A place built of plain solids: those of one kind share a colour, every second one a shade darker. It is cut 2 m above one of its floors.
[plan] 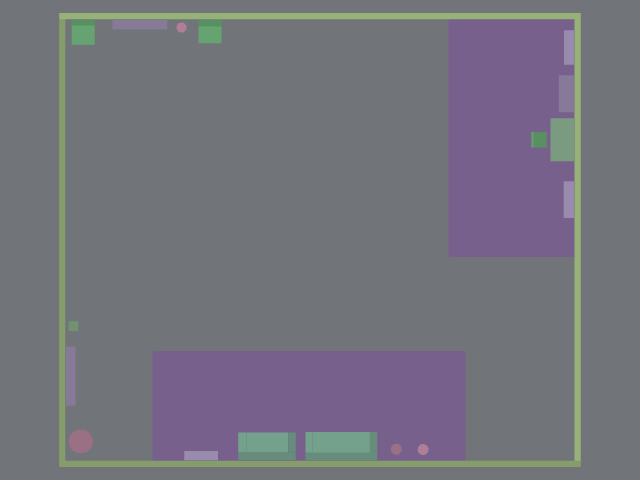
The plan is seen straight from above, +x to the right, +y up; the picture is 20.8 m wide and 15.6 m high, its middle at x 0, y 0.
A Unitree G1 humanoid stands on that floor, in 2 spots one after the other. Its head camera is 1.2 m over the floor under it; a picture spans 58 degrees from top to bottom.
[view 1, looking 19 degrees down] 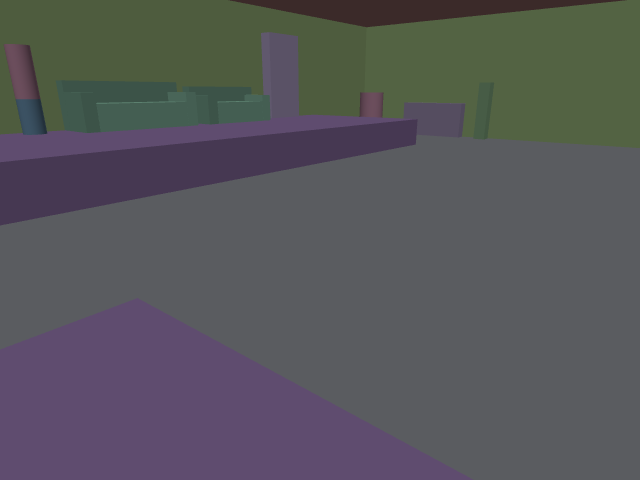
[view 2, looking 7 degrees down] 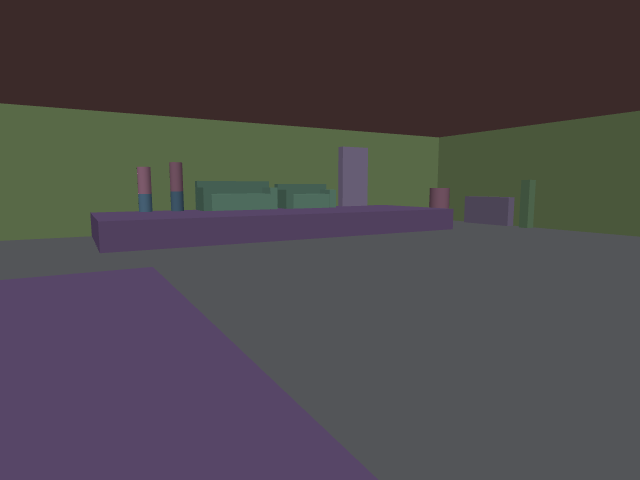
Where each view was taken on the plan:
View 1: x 5.34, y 1.82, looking -141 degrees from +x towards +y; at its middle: ground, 4.17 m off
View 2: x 5.22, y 6.29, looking -120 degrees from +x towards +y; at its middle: ground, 11.13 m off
